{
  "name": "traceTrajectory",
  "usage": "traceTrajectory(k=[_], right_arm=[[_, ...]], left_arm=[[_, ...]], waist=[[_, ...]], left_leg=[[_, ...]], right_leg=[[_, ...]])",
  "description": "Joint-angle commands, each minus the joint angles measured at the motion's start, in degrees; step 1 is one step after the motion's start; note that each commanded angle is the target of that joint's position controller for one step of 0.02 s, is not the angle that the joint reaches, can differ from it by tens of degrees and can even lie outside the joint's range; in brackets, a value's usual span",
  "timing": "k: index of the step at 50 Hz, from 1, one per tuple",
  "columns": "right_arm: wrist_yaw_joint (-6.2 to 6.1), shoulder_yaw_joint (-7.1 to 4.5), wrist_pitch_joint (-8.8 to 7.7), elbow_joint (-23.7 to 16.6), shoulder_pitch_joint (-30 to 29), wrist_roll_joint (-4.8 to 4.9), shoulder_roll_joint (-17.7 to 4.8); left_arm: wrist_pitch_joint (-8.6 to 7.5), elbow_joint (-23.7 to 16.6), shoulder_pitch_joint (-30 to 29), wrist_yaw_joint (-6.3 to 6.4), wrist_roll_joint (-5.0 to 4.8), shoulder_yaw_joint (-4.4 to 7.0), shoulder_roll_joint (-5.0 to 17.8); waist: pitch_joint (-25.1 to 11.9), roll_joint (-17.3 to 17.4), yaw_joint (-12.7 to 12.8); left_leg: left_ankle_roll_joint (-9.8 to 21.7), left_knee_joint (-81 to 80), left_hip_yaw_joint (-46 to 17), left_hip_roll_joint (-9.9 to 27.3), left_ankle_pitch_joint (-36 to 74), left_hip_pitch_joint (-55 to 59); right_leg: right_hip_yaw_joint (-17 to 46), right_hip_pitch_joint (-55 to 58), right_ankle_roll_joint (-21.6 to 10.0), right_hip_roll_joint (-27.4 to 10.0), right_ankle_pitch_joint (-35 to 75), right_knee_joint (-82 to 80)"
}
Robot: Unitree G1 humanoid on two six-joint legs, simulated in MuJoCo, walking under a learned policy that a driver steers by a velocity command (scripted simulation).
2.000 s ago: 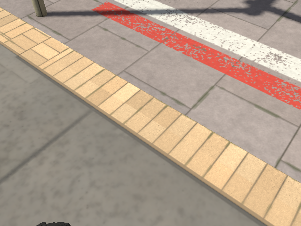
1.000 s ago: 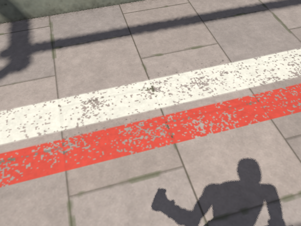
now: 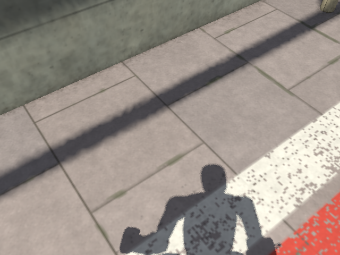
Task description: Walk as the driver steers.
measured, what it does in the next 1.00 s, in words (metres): walks ahead, turning right: left foot, then right foot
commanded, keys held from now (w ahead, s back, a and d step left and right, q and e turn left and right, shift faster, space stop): w+e+shift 0.24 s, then e+shift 0.76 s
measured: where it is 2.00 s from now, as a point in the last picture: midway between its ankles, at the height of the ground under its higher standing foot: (192, 213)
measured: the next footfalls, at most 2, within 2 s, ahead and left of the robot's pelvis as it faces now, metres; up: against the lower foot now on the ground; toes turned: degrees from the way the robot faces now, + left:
left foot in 0.30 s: +0.56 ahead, +0.14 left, +0.00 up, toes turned -22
right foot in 0.68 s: +0.63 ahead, -0.18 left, +0.00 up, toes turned -39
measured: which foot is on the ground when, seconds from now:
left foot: up 0.00-0.28, down 0.30-0.68, up 0.70-1.00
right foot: down 0.00-0.28, up 0.30-0.66, down 0.68-1.00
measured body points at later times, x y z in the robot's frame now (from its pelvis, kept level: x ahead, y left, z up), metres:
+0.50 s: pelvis +0.43 +0.03 +0.01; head +0.48 -0.01 +0.46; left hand +0.72 +0.23 -0.06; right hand +0.43 -0.27 -0.11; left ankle +0.52 +0.15 -0.72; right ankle +0.41 -0.07 -0.64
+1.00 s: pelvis +0.60 -0.05 +0.01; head +0.62 -0.10 +0.46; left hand +0.94 -0.01 -0.06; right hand +0.52 -0.38 -0.08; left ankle +0.79 +0.00 -0.69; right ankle +0.60 -0.16 -0.72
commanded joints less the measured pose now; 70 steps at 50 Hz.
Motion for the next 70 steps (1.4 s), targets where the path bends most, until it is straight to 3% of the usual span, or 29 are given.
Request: traceTrajectory(k=[1, 4, 7, 12, 14, 15, 16, 17, 18, 19, 20, 23, 29, 33, 34, 35, 36, 37, 39, 42, 46, 54, 55, 56, 57, 58, 59, 62, 70], right_arm=[[0.27, -1.62, -2.35, -7.84, -2.61, -0.88, -6.39], [0.52, -1.35, -1.31, -11.11, -9.0, -1.74, -5.44], [1.06, 0.18, -1.5, -16.18, -20.88, -2.13, -0.82], [-0.08, -3.23, -0.75, -19.31, -23.52, 1.46, -7.4], [-0.65, -5.39, -1.1, -18.19, -11.48, 0.49, -10.72], [-1.18, -5.79, -0.62, -16.06, 3.13, -0.28, -12.75], [0.36, -5.57, -0.57, -13.62, 7.56, -2.66, -16.44], [0.9, -5.75, 0.35, -14.34, 6.45, -1.68, -12.8], [0.12, -4.55, 1.66, -15.7, 2.11, -1.71, -7.52], [-0.24, -3.61, 2.81, -14.63, -1.85, -1.9, -5.66], [-0.47, -3.42, 3.36, -13.26, -3.67, -1.52, -5.18], [-0.55, -3.54, 3.12, -10.36, -10.64, -0.79, -4.92], [-0.58, -5.79, 3.28, -7.86, -16.19, 2.04, -11.18], [-0.44, -6.71, 4.02, -7.55, -16.08, 3.25, -13.44], [-0.16, -6.11, 4.48, -7.75, -14.54, 2.2, -11.74], [0.42, -3.96, 5.26, -8.35, -9.86, -1.51, -4.91], [0.76, -3.76, 5.48, -9.71, -3.92, -1.14, -8.31], [0.96, -4.39, 5.18, -9.51, -7.97, 0.05, -12.84], [0.09, -4.27, 5.29, -9.1, -11.25, -0.89, -12.08], [0.03, -4.24, 6.23, -8.58, -11.75, -1.3, -11.48], [0.26, -3.37, 6.95, -8.24, -12.48, -0.73, -8.25], [0.69, -4.63, 6.77, -8.53, -10.99, -0.3, -8.85], [0.52, -5.23, 6.82, -7.84, -8.86, -0.82, -10.23], [0.18, -5.84, 7.4, -9.13, -10.6, -2.13, -14.67], [0.19, -5.89, 7.35, -9.77, -11.17, -4.14, -14.78], [-0.19, -5.23, 7.06, -11.2, -14.43, -3.57, -12.22], [-0.6, -4.48, 7.19, -11.87, -16.25, -2.47, -9.53], [-1.13, -3.66, 7.84, -11.31, -13.98, -0.93, -8.93], [-0.36, -4.26, 9.11, -8.37, -7.37, -0.42, -11.73]], left_arm=[[-1.64, -2.47, 3.74, 0.22, 0.37, 0.61, 3.34], [-1.22, -1.72, 5.35, 1.62, -1.98, 0.23, 3.26], [-0.68, -0.89, 7.77, 3.35, -1.45, 0.85, 5.15], [-0.24, 1.16, 13.68, 3.49, -2.93, 1.55, 4.98], [1.15, 0.41, 11.94, 3.44, -1.82, 2.26, 6.3], [1.84, -2.24, 9.73, 3.54, -0.01, 1.41, 3.69], [1.84, -3.61, 22.45, 2.94, -1.76, -1.77, -5.12], [2.91, -3.49, 21.72, 3.27, -2.12, -1.27, 3.01], [3.72, -5.88, 11.8, 3.73, -2.14, 0.12, 7.37], [4.23, -7.46, 6.48, 4.2, -1.49, 0.73, 8.75], [4.51, -8.35, 3.44, 4.24, -0.81, 1.23, 8.45], [6.01, -10.71, 3.81, 3.59, -2.31, 0.07, 1.35], [6.76, -10.18, 1.57, 0.65, -0.75, 1.14, 4.91], [7.41, -9.74, 5.92, 0.38, -0.21, 4.48, 11.8], [7.14, -7.99, 12.02, 1.31, -0.23, 5.87, 14.05], [6.97, -9.55, 8.82, 2.57, -0.92, 6.06, 18.87], [5.56, -15.02, 3.76, 1.98, 2.03, 5.39, 20.65], [4.58, -16.6, 1.41, 1.17, 1.22, 4.85, 17.56], [4.28, -16.07, -1.42, 1.54, -0.96, 3.95, 14.57], [5.64, -17.38, -5.74, 3.35, 0.05, 3.59, 13.49], [6.92, -17.06, -4.59, 4.85, -0.41, 4.08, 13.74], [8.43, -17.29, -6.44, 4.28, -0.98, 3.67, 11.26], [8.47, -16.93, -5.34, 4.26, -1.21, 3.04, 9.33], [8.47, -16.72, -0.91, 4.21, -0.88, 1.99, 5.79], [7.57, -17.34, -0.85, 4.12, -0.55, 3.07, 9.78], [7.09, -16.0, 0.12, 3.98, -0.01, 4.04, 13.61], [7.31, -14.09, 0.37, 4.06, -0.24, 4.28, 14.23], [7.93, -12.67, 0.09, 4.42, -0.24, 2.71, 9.44], [6.97, -12.19, -3.92, 4.15, -0.39, -0.04, 5.71]], waist=[[-1.64, 1.96, -2.66], [2.89, 0.96, -3.35], [5.65, -1.04, 0.9], [1.79, -4.57, 2.26], [-7.15, -6.13, -5.48], [-18.71, -5.28, -10.96], [-34.16, 23.48, -4.55], [-38.21, 20.43, -5.73], [-27.71, 15.51, -7.64], [-17.23, 6.79, -6.11], [-10.13, 2.86, -4.57], [-1.25, 6.6, 1.12], [-5.85, 4.84, 2.11], [-6.62, 1.66, 6.37], [-7.67, -3.27, 8.92], [-6.15, -21.54, 2.83], [-19.68, -22.42, -0.43], [-19.57, -11.43, 2.35], [-11.41, -2.74, 0.11], [-10.0, -3.74, -2.21], [-11.95, -2.64, -1.48], [-8.56, -9.49, -1.87], [-9.42, -6.64, -2.18], [-10.18, 6.55, 1.29], [-6.71, 14.87, 1.6], [-5.01, 12.07, 2.79], [-3.58, 7.8, 2.44], [-2.4, 3.89, 0.6], [-5.91, 12.06, -3.36]], left_leg=[[-0.53, -4.63, -4.04, 3.44, 1.75, -24.27], [-3.8, -18.43, 0.2, 4.02, 3.47, -20.29], [-5.3, -37.2, 4.42, -0.07, 23.73, -5.99], [-5.16, -48.08, -0.85, -1.27, 27.0, 1.98], [-2.28, -48.34, 0.74, -1.0, 25.13, 14.7], [1.54, -39.83, -5.78, 8.92, 30.4, 32.58], [15.77, -42.99, -37.17, 32.01, 42.47, 53.67], [15.63, -45.71, -44.39, 31.03, 26.72, 52.38], [12.3, -47.24, -31.09, 26.11, 29.89, 44.5], [10.1, -48.24, -19.88, 22.57, 40.74, 32.52], [8.72, -49.46, -13.13, 19.2, 45.8, 23.62], [7.57, -57.78, -2.93, 17.07, 42.93, 5.52], [4.49, -57.37, 11.92, 14.92, 38.74, 4.49], [1.34, -40.68, 16.13, 13.08, 43.52, 4.15], [-0.82, -27.32, 16.0, 10.06, 32.3, -3.56], [-4.5, -8.31, 16.67, 1.81, -14.83, -15.83], [-5.31, 5.8, 3.16, -4.42, -20.92, -26.3], [-3.98, 4.55, -2.05, -1.81, -14.52, -27.02], [-3.4, -3.99, -2.63, 0.94, -7.41, -25.22], [-4.65, -14.97, -1.86, -0.34, -4.22, -16.17], [-6.95, -24.79, -2.32, -2.97, 0.12, -12.7], [-4.7, -47.33, -2.69, -3.44, 8.45, 0.03], [-2.77, -53.33, -3.92, 1.29, 12.82, 5.22], [3.48, -56.93, -17.24, 14.53, 13.31, 10.3], [10.92, -60.96, -29.71, 21.16, 13.31, 4.22], [12.38, -60.07, -28.4, 21.66, 12.3, 1.92], [10.3, -58.67, -21.29, 17.57, 10.51, 0.71], [9.13, -57.34, -13.24, 12.78, 16.65, 2.45], [10.43, -55.98, -7.79, 12.47, 21.41, 7.85]], right_leg=[[30.94, 19.39, -10.94, -14.88, 1.15, -18.56], [25.03, 5.92, -9.43, -11.68, 5.5, -20.13], [20.87, -10.0, -5.23, -7.09, 5.45, -20.22], [27.06, 3.17, -0.53, -10.16, 6.05, -12.03], [24.76, 8.08, 4.21, -7.33, 27.18, 8.48], [21.61, 0.41, 6.88, -5.98, 18.9, 28.54], [16.0, -17.22, 9.73, 1.39, -30.41, 53.24], [14.58, -21.37, 10.82, -7.23, -26.3, 60.84], [10.97, -24.97, 11.26, -9.93, -22.34, 59.27], [7.27, -24.75, 12.06, -11.77, -19.53, 56.56], [5.67, -24.3, 12.41, -13.03, -18.75, 53.65], [3.75, -17.81, 12.16, -17.46, -17.88, 39.19], [-0.49, -1.12, 8.78, -15.13, 9.22, 11.13], [-4.88, 11.05, 3.67, -9.42, 7.0, 3.48], [-1.88, 20.93, 0.67, -8.02, 10.4, 0.73], [16.13, 25.64, -4.5, -18.27, 37.02, -1.83], [44.14, 33.2, -17.42, -29.86, 20.09, -9.12], [42.52, 30.32, -14.37, -28.73, 10.76, -12.79], [34.08, 20.52, -7.8, -22.94, 4.71, -12.26], [26.97, 10.12, -5.42, -17.78, 14.87, -11.12], [27.8, 8.05, -4.77, -15.95, 16.07, -9.71], [34.09, 2.8, 1.01, -11.18, 0.2, -5.66], [30.59, 0.47, 3.38, -8.42, -8.02, -0.26], [20.29, -7.22, 6.57, -1.15, -23.74, 12.28], [14.39, -12.63, 9.33, 0.67, -26.13, 25.14], [13.4, -12.85, 11.12, -3.6, -22.27, 33.02], [12.47, -12.14, 12.11, -4.83, -18.4, 35.75], [9.65, -13.09, 13.97, -4.91, -14.56, 42.12], [2.05, -0.27, 14.57, -9.38, -16.33, 11.38]])
Velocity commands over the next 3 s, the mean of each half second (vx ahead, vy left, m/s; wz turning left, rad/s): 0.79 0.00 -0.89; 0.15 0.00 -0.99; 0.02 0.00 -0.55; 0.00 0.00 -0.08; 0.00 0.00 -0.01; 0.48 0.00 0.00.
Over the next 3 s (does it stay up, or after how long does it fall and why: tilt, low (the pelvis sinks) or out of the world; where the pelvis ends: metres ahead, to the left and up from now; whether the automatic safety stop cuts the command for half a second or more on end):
stays up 0.75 -0.17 0.01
